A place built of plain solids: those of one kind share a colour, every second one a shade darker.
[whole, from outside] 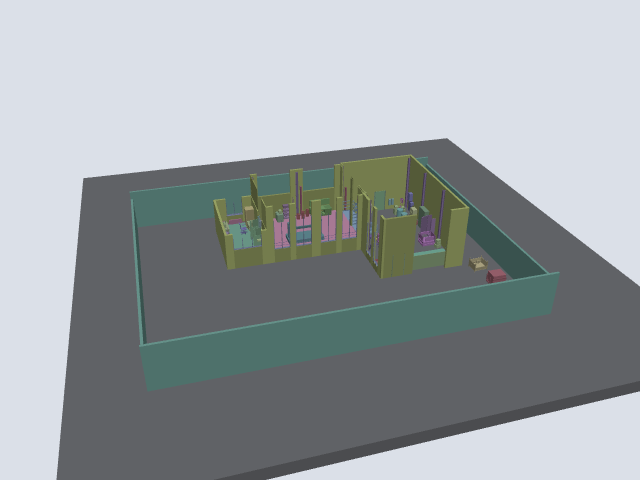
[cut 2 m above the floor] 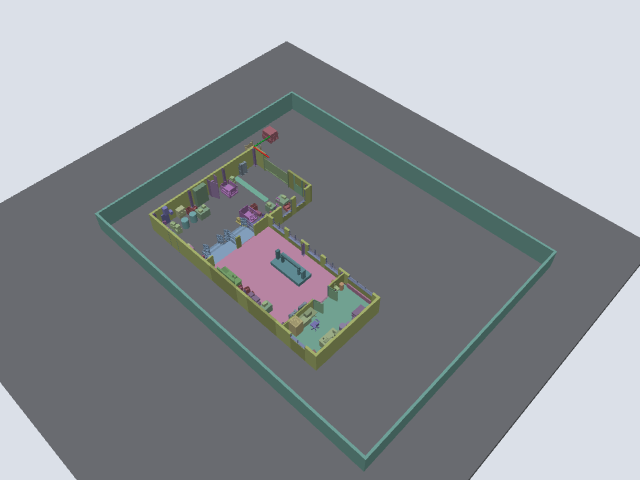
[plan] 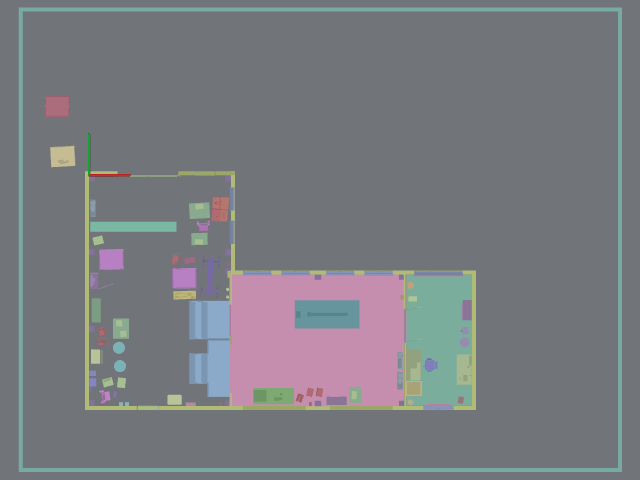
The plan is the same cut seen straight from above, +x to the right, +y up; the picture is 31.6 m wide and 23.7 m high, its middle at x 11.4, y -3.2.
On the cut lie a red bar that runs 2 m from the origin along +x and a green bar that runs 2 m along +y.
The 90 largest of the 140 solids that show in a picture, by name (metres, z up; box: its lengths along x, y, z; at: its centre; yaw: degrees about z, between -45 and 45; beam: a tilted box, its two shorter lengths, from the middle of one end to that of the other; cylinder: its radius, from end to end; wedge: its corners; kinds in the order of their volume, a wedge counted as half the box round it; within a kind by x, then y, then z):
{
 "yard_bound_1": {"box": [0.2, 22.94, 3.03], "at": [-3.37, -3.19, 1.47]},
 "yard_bound_2": {"box": [29.78, 0.2, 3.73], "at": [11.42, -14.56, 1.81]},
 "yard_bound_3": {"box": [29.78, 0.2, 3.73], "at": [11.42, 8.18, 1.81]},
 "yard_bound_4": {"box": [0.2, 22.94, 3.03], "at": [26.21, -3.19, 1.47]},
 "wall_1": {"box": [0.2, 11.8, 5.55], "at": [-0.1, -5.7, 2.73]},
 "wall_2": {"box": [1.61, 0.2, 5.55], "at": [0.6, 0.1, 2.73]},
 "wall_3": {"box": [7.2, 0.2, 5.55], "at": [3.4, -11.5, 2.73]},
 "wall_4": {"box": [2.81, 0.2, 5.55], "at": [5.8, 0.1, 2.73]},
 "wall_5": {"box": [0.06, 0.65, 5.43], "at": [7.03, -11.07, 2.67]},
 "wall_6": {"box": [0.06, 0.45, 5.43], "at": [7.03, -8.12, 2.67]},
 "wall_7": {"box": [0.06, 1.5, 5.43], "at": [7.03, -5.65, 2.67]},
 "wall_8": {"box": [0.2, 1.51, 5.55], "at": [7.1, -4.15, 2.73]},
 "wall_9": {"box": [0.2, 1.16, 0.65], "at": [7.1, -2.83, 0.28]},
 "wall_10": {"box": [0.2, 0.51, 5.55], "at": [7.1, -2.0, 2.73]},
 "wall_11": {"box": [0.2, 1.16, 0.65], "at": [7.1, -1.18, 0.28]},
 "wall_12": {"box": [0.2, 0.81, 5.55], "at": [7.1, -0.2, 2.73]},
 "wall_13": {"box": [0.61, 0.2, 5.43], "at": [7.3, -11.5, 2.67]},
 "wall_14": {"box": [0.61, 0.2, 5.43], "at": [7.3, -4.8, 2.67]},
 "wall_15": {"box": [1.41, 0.2, 1.33], "at": [8.3, -4.8, 0.61]},
 "wall_16": {"box": [3.11, 0.2, 3.13], "at": [9.15, -11.5, 1.51]},
 "wall_17": {"box": [0.51, 0.2, 5.43], "at": [9.25, -4.8, 2.67]},
 "wall_18": {"box": [1.41, 0.2, 1.33], "at": [10.2, -4.8, 0.61]},
 "wall_19": {"box": [1.21, 0.2, 5.43], "at": [11.3, -11.5, 2.67]},
 "wall_20": {"box": [0.81, 0.2, 5.43], "at": [11.3, -4.8, 2.67]},
 "wall_21": {"box": [1.41, 0.2, 1.33], "at": [12.4, -4.8, 0.61]},
 "wall_22": {"box": [0.51, 0.2, 5.43], "at": [13.35, -4.8, 2.67]},
 "wall_23": {"box": [3.11, 0.2, 3.13], "at": [13.45, -11.5, 1.51]},
 "wall_24": {"box": [1.41, 0.2, 1.33], "at": [14.3, -4.8, 0.61]},
 "wall_25": {"box": [0.61, 0.2, 5.43], "at": [15.3, -11.5, 2.67]},
 "wall_26": {"box": [0.61, 0.2, 5.43], "at": [15.3, -4.8, 2.67]},
 "wall_27": {"box": [0.06, 3.1, 5.43], "at": [15.57, -9.85, 2.67]},
 "wall_28": {"box": [0.06, 1.71, 5.43], "at": [15.57, -5.75, 2.67]},
 "wall_29": {"box": [0.06, 3.1, 3.33], "at": [15.63, -9.85, 1.61]},
 "wall_30": {"box": [0.06, 1.71, 3.33], "at": [15.63, -5.75, 1.61]},
 "wall_31": {"box": [0.46, 0.2, 3.33], "at": [15.82, -4.8, 1.61]},
 "wall_32": {"box": [0.91, 0.2, 3.33], "at": [16.05, -11.5, 1.61]},
 "wall_33": {"box": [1.51, 0.2, 1.63], "at": [17.25, -11.5, 0.77]},
 "wall_34": {"box": [2.41, 0.2, 1.83], "at": [17.25, -4.8, 0.86]},
 "wall_35": {"box": [1.11, 0.2, 3.33], "at": [18.55, -11.5, 1.61]},
 "wall_36": {"box": [0.66, 0.2, 3.33], "at": [18.77, -4.8, 1.61]},
 "wall_37": {"box": [0.2, 6.9, 3.33], "at": [19.0, -8.15, 1.61]},
 "raised_floor_hall_1": {"box": [8.73, 6.63, 0.73], "at": [11.3, -8.15, 0.32]},
 "raised_floor_lab_1": {"box": [3.43, 6.63, 0.73], "at": [17.25, -8.15, 0.32]},
 "door_landing_1": {"box": [0.32, 1.5, 0.22], "at": [5.1, -9.55, 0.06]},
 "door_landing_2": {"box": [0.32, 1.9, 0.22], "at": [5.1, -7.15, 0.06]},
 "door_landing_3": {"box": [0.32, 1.5, 0.39], "at": [5.4, -9.55, 0.14]},
 "door_landing_4": {"box": [0.32, 1.9, 0.39], "at": [5.4, -7.15, 0.14]},
 "door_landing_5": {"box": [0.32, 1.5, 0.56], "at": [5.7, -9.55, 0.23]},
 "door_landing_6": {"box": [0.32, 1.9, 0.56], "at": [5.7, -7.15, 0.23]},
 "door_landing_7": {"box": [1.1, 2.8, 0.73], "at": [6.39, -9.55, 0.32]},
 "door_landing_8": {"box": [1.1, 1.9, 0.73], "at": [6.39, -7.15, 0.32]},
 "load_frame_1": {"box": [0.22, 0.32, 1.45], "at": [10.33, -6.88, 1.75]},
 "load_frame_2": {"box": [3.2, 1.4, 0.4], "at": [11.75, -6.88, 0.83]},
 "load_frame_3": {"box": [0.22, 0.32, 1.45], "at": [13.17, -6.88, 1.75]},
 "lab_fridge_1": {"box": [0.68, 0.63, 1.84], "at": [16.02, -10.53, 1.55]},
 "lab_fridge_2": {"box": [0.76, 0.7, 1.9], "at": [16.02, -10.53, 1.58]},
 "lab_fridge_3": {"box": [0.05, 0.75, 1.72], "at": [16.39, -10.53, 1.67]},
 "crate_1": {"box": [0.8, 1.0, 0.8], "at": [1.57, -7.58, 0.35], "yaw": -0.2},
 "crate_2": {"box": [0.8, 0.6, 0.8], "at": [5.45, -3.15, 0.35], "yaw": 1.6},
 "crate_3": {"box": [1.0, 0.77, 0.5], "at": [5.45, -1.75, 0.2], "yaw": 3.2},
 "crate_4": {"box": [0.6, 0.8, 0.8], "at": [13.15, -10.85, 1.03], "yaw": 1.0},
 "beyond_pallets_1": {"box": [1.11, 0.93, 1.06], "at": [-1.58, 3.4, 0.47], "yaw": -0.8},
 "tall_cupboard_1": {"box": [0.45, 1.2, 2.0], "at": [0.35, -6.68, 1.1]},
 "stillage_1": {"box": [1.2, 1.0, 0.22], "at": [1.1, -4.16, 0.06], "yaw": 1.3},
 "stillage_2": {"box": [1.08, 0.88, 0.42], "at": [1.1, -4.16, 0.16], "yaw": 1.3},
 "stillage_3": {"box": [1.2, 1.0, 0.22], "at": [4.7, -5.09, 0.06], "yaw": 0.8},
 "tool_cabinet_1": {"box": [0.45, 0.68, 0.91], "at": [0.32, -8.96, 0.55]},
 "tool_cabinet_2": {"box": [0.45, 0.7, 0.89], "at": [0.32, -8.96, 0.56]},
 "tool_cabinet_3": {"box": [0.7, 0.45, 0.89], "at": [4.22, -11.09, 0.56]},
 "lab_bench_1": {"box": [0.35, 0.54, 0.37], "at": [16.01, -9.27, 1.62]},
 "lab_bench_2": {"box": [0.71, 1.5, 0.07], "at": [16.03, -9.38, 1.42]},
 "lab_bench_3": {"box": [0.5, 0.88, 0.57], "at": [16.12, -9.68, 1.17]},
 "lab_bench_4": {"box": [0.75, 1.5, 0.09], "at": [18.52, -9.6, 1.54]},
 "drum_1": {"cylinder": 0.3, "from": [1.48, -8.53, 0.0], "to": [1.48, -8.53, 0.87]},
 "drum_2": {"cylinder": 0.3, "from": [1.52, -9.43, 0.0], "to": [1.52, -9.43, 0.87]},
 "workbench_1": {"box": [0.64, 0.63, 0.79], "at": [8.44, -10.91, 1.03]},
 "workbench_2": {"box": [1.95, 0.13, 0.58], "at": [9.12, -11.25, 1.83]},
 "boiler_1": {"box": [0.11, 0.68, 1.32], "at": [0.06, -10.35, 0.61]},
 "boiler_2": {"box": [0.35, 0.4, 0.78], "at": [0.18, -10.23, 1.66]},
 "pallet_1": {"box": [0.8, 1.2, 0.19], "at": [6.47, -1.68, 0.05], "yaw": -4.5},
 "waste_bins_1": {"cylinder": 0.25, "from": [18.55, -8.25, 0.68], "to": [18.55, -8.25, 1.58]},
 "sectional_door_1": {"box": [3.08, 0.042, 1.35], "at": [2.9, -0.01, 0.88]},
 "downpipe_1": {"box": [0.14, 0.2, 3.05], "at": [6.49, -11.3, 1.49]},
 "downpipe_2": {"box": [0.14, 0.2, 3.05], "at": [10.93, -11.3, 2.17]},
 "trench_plates_1": {"box": [4.26, 0.5, 0.07], "at": [2.18, -2.55, -0.01]},
 "radiator_1": {"box": [2.4, 0.1, 0.5], "at": [17.25, -4.95, 0.88]},
 "gas_bottles_1": {"box": [0.18, 0.5, 1.3], "at": [15.34, -9.29, 1.28]},
 "shelving_bay_1": {"box": [0.44, 1.0, 0.22], "at": [18.67, -6.67, 1.94]},
 "door_leaf_1": {"box": [1.0, 0.044, 2.15], "at": [2.9, -11.4, 1.02]},
 "beyond_stillage_1": {"box": [1.18, 0.98, 0.08], "at": [-1.3, 0.92, 0.14], "yaw": 3.3}
}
